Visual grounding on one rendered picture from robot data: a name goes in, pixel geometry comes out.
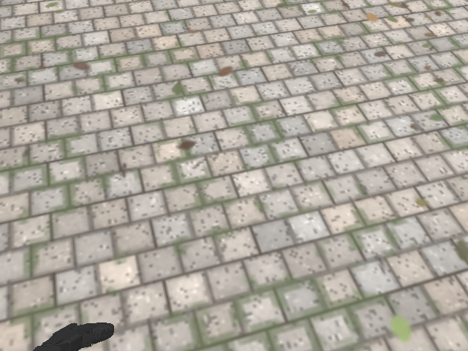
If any left robot hand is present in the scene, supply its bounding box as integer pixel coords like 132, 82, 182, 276
33, 322, 114, 351

